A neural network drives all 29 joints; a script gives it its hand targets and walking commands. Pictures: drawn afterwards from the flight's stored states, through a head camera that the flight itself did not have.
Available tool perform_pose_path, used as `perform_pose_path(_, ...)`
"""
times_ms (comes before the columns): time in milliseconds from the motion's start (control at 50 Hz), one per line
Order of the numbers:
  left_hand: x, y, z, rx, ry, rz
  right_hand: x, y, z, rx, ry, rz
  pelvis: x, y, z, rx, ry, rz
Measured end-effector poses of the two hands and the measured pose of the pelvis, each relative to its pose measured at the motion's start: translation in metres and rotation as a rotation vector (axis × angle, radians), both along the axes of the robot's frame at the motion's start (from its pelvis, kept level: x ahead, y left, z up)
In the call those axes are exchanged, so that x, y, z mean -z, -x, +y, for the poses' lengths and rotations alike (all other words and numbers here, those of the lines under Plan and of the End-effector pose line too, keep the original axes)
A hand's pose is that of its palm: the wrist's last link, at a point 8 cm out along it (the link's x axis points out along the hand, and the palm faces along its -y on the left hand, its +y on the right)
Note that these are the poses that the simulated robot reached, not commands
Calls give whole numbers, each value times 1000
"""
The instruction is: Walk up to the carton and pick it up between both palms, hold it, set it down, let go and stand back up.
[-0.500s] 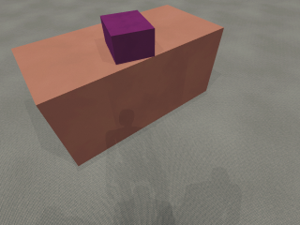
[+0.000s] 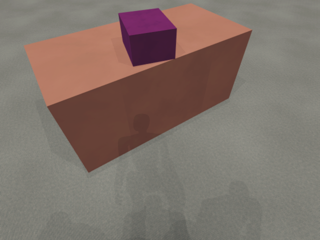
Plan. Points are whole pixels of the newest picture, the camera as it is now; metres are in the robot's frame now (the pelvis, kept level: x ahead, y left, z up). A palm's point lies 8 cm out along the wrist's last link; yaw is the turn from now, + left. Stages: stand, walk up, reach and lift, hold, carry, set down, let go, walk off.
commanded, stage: walk up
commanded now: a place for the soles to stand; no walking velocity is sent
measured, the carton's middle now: (146, 35) +1.18 +0.11 -0.04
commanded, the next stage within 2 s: none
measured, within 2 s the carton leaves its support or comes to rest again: neither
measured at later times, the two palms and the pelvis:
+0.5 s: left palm (59, 202) +0.24 +0.31 -0.09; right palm (279, 200) +0.25 -0.31 -0.08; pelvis +0.15 +0.00 -0.02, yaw +12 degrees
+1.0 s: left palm (80, 195) +0.28 +0.28 -0.14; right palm (231, 106) +0.62 -0.26 -0.07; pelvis +0.38 -0.04 -0.04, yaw +23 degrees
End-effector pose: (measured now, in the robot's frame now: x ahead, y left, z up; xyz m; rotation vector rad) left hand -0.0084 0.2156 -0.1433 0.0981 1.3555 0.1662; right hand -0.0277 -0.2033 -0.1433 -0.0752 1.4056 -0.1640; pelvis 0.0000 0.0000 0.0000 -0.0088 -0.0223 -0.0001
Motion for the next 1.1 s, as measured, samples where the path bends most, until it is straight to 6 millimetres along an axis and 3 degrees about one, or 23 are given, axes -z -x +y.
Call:
perform_pose_path(60,-3,-18,32,-37,-73,-119,-6,-30,-26,-81,67,-51,7,-4,1,-65,20,-4)
perform_pose_path(160,-7,-44,94,-51,-191,-228,-34,-108,-66,-217,222,-210,17,-21,13,-149,28,-22)
perform_pose_path(200,-4,-59,117,-41,-224,-242,-41,-130,-78,-253,289,-275,27,-29,19,-160,3,-28)
perform_pose_path(280,-18,-109,134,-15,-234,-321,-56,-156,-90,-289,376,-294,27,-50,20,-164,-42,-30)
perform_pose_path(440,-54,-215,111,71,-212,-479,-73,-233,-96,-389,368,-367,17,-116,6,-198,-53,-12)
perform_pose_path(520,-57,-265,89,77,-203,-503,-61,-288,-108,-420,331,-375,23,-161,-8,-213,-55,-15)
perform_pose_path(580,-50,-297,74,69,-231,-510,-40,-338,-122,-440,306,-377,37,-201,-23,-232,-31,-21)
perform_pose_path(660,-46,-307,63,9,-267,-494,-27,-410,-123,-479,272,-377,43,-236,-37,-291,-14,-37)
perform_pose_path(820,-44,-261,63,-161,-306,-284,-57,-550,-73,-678,219,-493,25,-301,-40,-376,11,-39)
perform_pose_path(920,-16,-254,69,-249,-288,-183,-64,-617,-51,-750,252,-596,41,-343,-32,-396,-26,-40)
perform_pose_path(1000,-7,-292,63,-254,-252,-153,-72,-643,-59,-730,296,-623,41,-376,-35,-398,-53,-45)
perform_pose_path(1100,-18,-377,52,-201,-236,-276,-78,-661,-90,-718,326,-578,33,-418,-48,-408,-58,-58)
